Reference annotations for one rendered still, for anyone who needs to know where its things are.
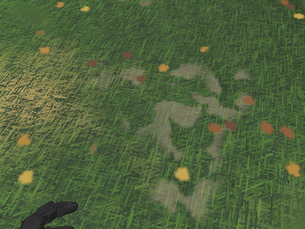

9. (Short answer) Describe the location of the robot left hand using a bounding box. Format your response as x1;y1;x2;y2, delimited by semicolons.
19;200;78;229

